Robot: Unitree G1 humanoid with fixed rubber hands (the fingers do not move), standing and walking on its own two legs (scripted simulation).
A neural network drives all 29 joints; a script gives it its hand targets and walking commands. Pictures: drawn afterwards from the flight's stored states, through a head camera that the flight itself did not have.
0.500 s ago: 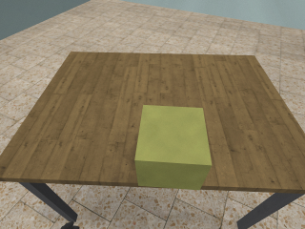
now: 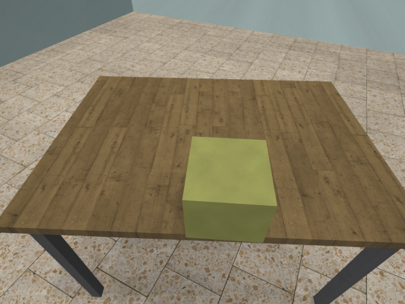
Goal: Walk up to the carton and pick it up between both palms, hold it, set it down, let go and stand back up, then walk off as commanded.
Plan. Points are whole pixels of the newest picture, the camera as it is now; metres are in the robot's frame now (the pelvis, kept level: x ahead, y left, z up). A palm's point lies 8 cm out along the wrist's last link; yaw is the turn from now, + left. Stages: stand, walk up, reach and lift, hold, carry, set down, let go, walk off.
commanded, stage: walk off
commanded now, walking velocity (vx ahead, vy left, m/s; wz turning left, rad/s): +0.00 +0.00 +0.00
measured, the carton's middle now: (226, 187) +0.42 -0.03 -0.01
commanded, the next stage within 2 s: none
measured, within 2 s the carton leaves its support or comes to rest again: neither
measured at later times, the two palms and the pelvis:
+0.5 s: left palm out of the picture +0.05 +0.28 -0.10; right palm out of the picture +0.09 -0.30 -0.11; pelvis -0.05 -0.02 -0.02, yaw -1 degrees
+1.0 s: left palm out of the picture -0.08 +0.29 -0.14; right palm out of the picture -0.14 -0.31 -0.15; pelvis -0.18 +0.00 -0.04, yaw +0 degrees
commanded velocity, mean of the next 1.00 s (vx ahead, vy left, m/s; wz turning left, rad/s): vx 0.00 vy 0.00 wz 0.00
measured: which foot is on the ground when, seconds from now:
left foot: down 0.00-0.50, up 0.52-0.96, down 0.98-1.00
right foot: down 0.00-0.98, up 1.00-1.00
